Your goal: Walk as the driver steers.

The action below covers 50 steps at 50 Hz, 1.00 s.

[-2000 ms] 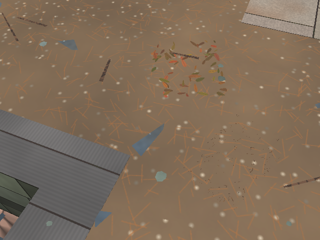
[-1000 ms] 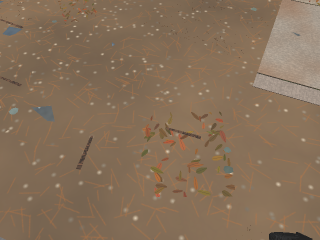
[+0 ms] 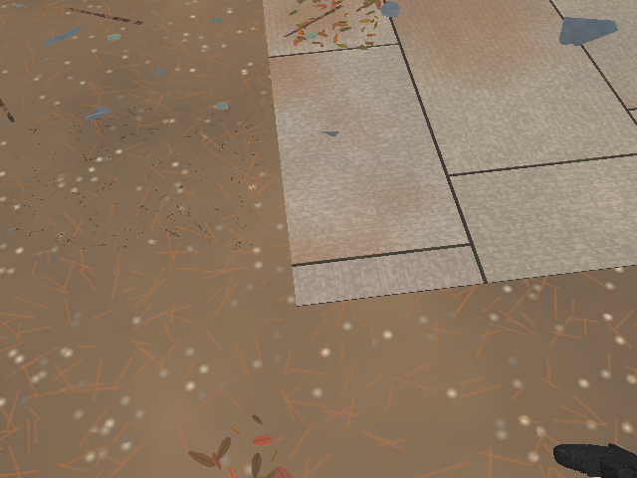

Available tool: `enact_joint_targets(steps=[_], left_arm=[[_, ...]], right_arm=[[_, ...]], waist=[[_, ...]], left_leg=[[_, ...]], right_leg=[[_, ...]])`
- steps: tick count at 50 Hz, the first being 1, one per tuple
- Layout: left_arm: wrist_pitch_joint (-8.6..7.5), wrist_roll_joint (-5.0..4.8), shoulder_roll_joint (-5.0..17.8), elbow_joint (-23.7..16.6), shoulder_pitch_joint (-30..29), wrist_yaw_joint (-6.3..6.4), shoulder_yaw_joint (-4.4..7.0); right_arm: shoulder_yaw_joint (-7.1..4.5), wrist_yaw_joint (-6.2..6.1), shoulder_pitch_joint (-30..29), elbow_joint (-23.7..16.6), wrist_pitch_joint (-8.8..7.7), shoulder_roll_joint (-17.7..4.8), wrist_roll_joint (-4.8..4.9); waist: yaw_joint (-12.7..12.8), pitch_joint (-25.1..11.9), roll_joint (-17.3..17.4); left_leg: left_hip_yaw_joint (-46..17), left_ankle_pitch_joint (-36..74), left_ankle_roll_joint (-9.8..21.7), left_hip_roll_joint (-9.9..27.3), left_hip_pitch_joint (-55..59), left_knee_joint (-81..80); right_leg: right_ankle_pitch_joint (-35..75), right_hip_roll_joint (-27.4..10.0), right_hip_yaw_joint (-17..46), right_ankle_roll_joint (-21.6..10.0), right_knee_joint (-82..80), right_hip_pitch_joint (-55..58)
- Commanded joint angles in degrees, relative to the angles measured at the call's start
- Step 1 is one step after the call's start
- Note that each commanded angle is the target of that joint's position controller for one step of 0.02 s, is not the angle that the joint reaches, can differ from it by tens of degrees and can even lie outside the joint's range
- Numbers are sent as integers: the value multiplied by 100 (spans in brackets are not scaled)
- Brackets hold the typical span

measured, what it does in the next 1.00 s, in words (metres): walks ahead, turning left: left foot, then right foot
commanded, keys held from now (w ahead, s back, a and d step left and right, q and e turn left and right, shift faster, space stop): w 0.04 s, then w+q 0.68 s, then q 0.28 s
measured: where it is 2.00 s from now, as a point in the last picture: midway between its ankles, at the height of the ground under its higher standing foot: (330, 428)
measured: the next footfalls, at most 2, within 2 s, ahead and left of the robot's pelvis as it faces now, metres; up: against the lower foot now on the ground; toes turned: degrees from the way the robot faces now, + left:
left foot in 0.08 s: +0.22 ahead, +0.13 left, +0.00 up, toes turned -1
right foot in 0.54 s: +0.48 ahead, -0.08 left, +0.00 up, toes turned +14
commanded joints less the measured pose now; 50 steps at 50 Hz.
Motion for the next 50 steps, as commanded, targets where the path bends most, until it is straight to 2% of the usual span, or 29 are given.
enact_joint_targets(steps=[1,3,4,5,6,7,8,9,11,13,15,18,23,26,27,28,29,30,31,32,33,34,37,40,43,45,48,49,50], left_arm=[[13,23,888,-118,305,58,213],[57,30,844,-177,98,65,179],[53,86,689,-291,-5,62,98],[-30,24,366,-328,730,51,1],[-111,7,456,-329,744,24,-34],[-163,-68,843,-444,168,-9,51],[-206,-57,835,-571,-353,-18,32],[-237,41,775,-655,-629,-16,38],[-236,144,653,-689,-536,1,60],[-204,165,504,-729,-523,22,27],[-190,166,389,-857,-903,42,-31],[-219,120,291,-997,-1504,5,-89],[-320,10,491,-1217,-2101,-95,-36],[-394,7,723,-1080,-1492,-89,88],[-414,83,937,-991,-866,-42,173],[-385,135,1341,-887,116,17,273],[-281,151,1602,-681,351,-35,336],[-265,102,1036,-789,105,-60,214],[-246,90,743,-816,-86,-49,127],[-235,129,635,-819,-367,-64,72],[-222,139,520,-778,-577,-70,38],[-228,165,509,-747,-688,-67,30],[-289,141,643,-636,-763,-59,97],[-222,136,878,-551,-914,21,174],[-104,80,1016,-460,-869,104,203],[-54,-13,1125,-397,-798,121,235],[20,-166,1298,-417,-905,152,311],[45,-187,1217,-429,-910,155,291],[29,-44,1033,-440,-592,127,222]], right_arm=[[-145,56,-502,-531,-183,-656,25],[-267,49,448,-259,-219,-894,-6],[-342,39,1368,-87,-223,-1145,-73],[-478,41,2176,77,-169,-1615,-125],[-405,111,2324,226,-111,-1315,55],[-287,114,1942,130,-70,-947,163],[-230,97,1581,-4,-9,-802,95],[-190,97,1343,-55,27,-719,33],[-138,71,1211,-115,33,-637,-25],[-169,17,1295,-97,38,-736,31],[-240,-63,1417,-71,55,-937,76],[-287,-133,1690,-29,124,-1038,132],[-291,-185,2179,21,275,-1005,174],[-278,-209,2056,-76,328,-917,148],[-203,-195,1958,-171,305,-699,107],[-74,-190,1983,-337,271,-298,-25],[-24,-183,2632,-551,201,-221,180],[-155,-204,2491,-383,215,-812,252],[-212,-188,1983,-449,252,-977,211],[-213,-180,1812,-470,292,-874,169],[-233,-161,1662,-542,320,-814,121],[-230,-119,1660,-584,360,-711,145],[-189,-73,1458,-771,450,-488,139],[-136,-27,1214,-920,460,-377,63],[-115,104,815,-1037,438,-352,54],[-163,189,631,-1172,466,-463,59],[-335,243,959,-1220,512,-794,14],[-462,208,1533,-1075,513,-1003,4],[-610,81,2006,-1010,529,-1411,6]], waist=[[-58,65,-908],[-573,-387,-922],[-958,-1165,-680],[-867,-2066,682],[-895,-2083,1421],[-948,-1134,815],[-905,-595,267],[-766,-157,-39],[-491,-131,106],[-420,-209,249],[-489,-165,204],[-704,-103,205],[-862,-87,303],[-429,-287,425],[-104,-739,304],[230,-1567,-598],[-149,-1948,-2481],[-41,-1302,-1543],[38,-725,-1050],[-104,-431,-673],[-216,-195,-720],[-331,-71,-877],[-429,66,-801],[-471,26,-700],[-316,-97,-738],[-299,-164,-780],[-589,-410,-833],[-890,-676,-634],[-1058,-993,13]], left_leg=[[119,-512,230,-90,217,-206],[334,-535,541,-277,1435,-461],[-247,-207,918,307,2857,-163],[-2507,-908,1877,1481,5042,-334],[-4198,-2187,2167,1880,5474,-1269],[-3811,-3004,1883,1726,4878,-1387],[-3129,-2858,1689,1475,4081,-1482],[-2648,-2330,1628,1250,3312,-1628],[-2163,-1393,1556,915,2654,-1809],[-1780,-772,1611,778,2393,-1899],[-1470,-446,1573,674,2157,-1955],[-1205,-490,1376,473,1920,-1883],[-1714,-962,1228,606,2283,-1387],[-1935,-959,975,464,2254,-693],[-1696,-929,784,185,1858,167],[-1019,-2184,515,-279,980,1954],[-495,-3875,334,-628,-805,3459],[-692,-3551,260,-208,-1323,4120],[-592,-3025,231,-52,-1415,4267],[-495,-2628,173,115,-1187,4162],[-483,-2377,140,251,-1110,3922],[-441,-2228,122,378,-886,3796],[-299,-1904,-12,426,-830,3399],[-46,-1227,-116,359,-549,2364],[278,-302,-24,161,107,1271],[328,-365,106,90,291,872],[570,-917,432,-239,960,358],[657,-547,603,-467,1761,-73],[96,1251,878,-174,2943,-261]], right_leg=[[2227,-1726,1096,-735,-135,202],[3798,-1428,810,-529,772,277],[3587,-1127,466,-337,2062,-295],[1719,-314,-94,161,4218,-2271],[-1298,-95,15,282,5087,-3505],[-1052,-486,129,226,5471,-4147],[-589,-719,-45,186,5335,-4164],[-267,-882,-149,191,4882,-4047],[78,-1078,-182,260,4151,-3445],[159,-1063,-327,411,3531,-3210],[690,-993,-421,556,2709,-3060],[1762,-780,-441,670,1574,-2613],[1866,-538,-319,661,675,-2164],[1544,-574,-382,392,183,-1075],[1459,-1012,-70,139,277,-16],[1400,-2151,1004,-228,380,1448],[105,-3181,3466,-1046,-164,2476],[-660,-2979,3322,-937,-375,1998],[-355,-2702,2362,-716,-396,1425],[292,-2430,1724,-617,-548,813],[729,-2252,1296,-605,-688,410],[1011,-2121,897,-562,-848,55],[2183,-2098,163,-689,-1111,-270],[3798,-1980,-721,-630,-918,-337],[3972,-1846,-1302,-434,-738,-357],[3945,-1962,-1375,-331,-494,-99],[4664,-2024,-1482,-130,511,167],[4575,-1805,-1639,39,1409,9],[3254,-1425,-1764,387,2788,-843]])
